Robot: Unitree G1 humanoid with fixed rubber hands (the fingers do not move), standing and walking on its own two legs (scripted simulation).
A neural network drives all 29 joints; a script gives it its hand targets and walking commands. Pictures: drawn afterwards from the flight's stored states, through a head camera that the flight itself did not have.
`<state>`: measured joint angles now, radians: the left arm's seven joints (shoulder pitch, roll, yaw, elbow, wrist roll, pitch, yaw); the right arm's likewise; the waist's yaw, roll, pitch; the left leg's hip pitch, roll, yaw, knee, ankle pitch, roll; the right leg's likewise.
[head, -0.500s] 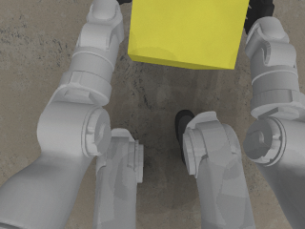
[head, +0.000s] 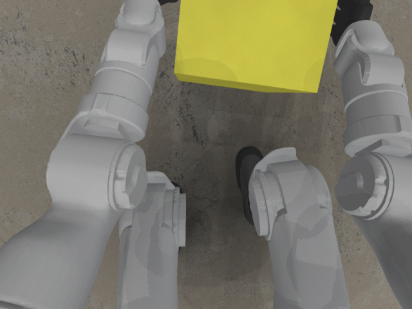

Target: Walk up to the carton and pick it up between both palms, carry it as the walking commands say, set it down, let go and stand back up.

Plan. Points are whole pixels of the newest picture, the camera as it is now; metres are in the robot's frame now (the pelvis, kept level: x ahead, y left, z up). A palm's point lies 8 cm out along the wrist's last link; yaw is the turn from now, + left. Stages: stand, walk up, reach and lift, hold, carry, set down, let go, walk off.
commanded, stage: set down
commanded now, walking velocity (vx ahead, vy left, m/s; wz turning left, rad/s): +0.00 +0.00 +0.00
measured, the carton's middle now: (240, 23) +0.53 -0.13 -0.25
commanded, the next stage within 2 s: none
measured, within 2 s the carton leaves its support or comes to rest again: rests again in 0.02 s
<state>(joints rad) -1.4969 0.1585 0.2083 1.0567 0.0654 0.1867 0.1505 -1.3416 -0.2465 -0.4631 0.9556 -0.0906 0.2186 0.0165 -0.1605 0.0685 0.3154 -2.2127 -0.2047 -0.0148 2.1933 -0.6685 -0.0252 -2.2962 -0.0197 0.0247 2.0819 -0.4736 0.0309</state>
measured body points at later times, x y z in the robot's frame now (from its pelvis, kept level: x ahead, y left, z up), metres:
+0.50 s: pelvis +0.00 +0.00 +0.00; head +0.37 -0.04 +0.24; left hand +0.57 +0.01 -0.18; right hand +0.49 -0.28 -0.19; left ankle +0.08 +0.10 -0.35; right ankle +0.13 -0.13 -0.35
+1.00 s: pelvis -0.01 -0.01 +0.00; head +0.37 -0.05 +0.24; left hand +0.59 +0.04 -0.18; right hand +0.49 -0.31 -0.18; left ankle +0.08 +0.10 -0.35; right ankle +0.13 -0.13 -0.35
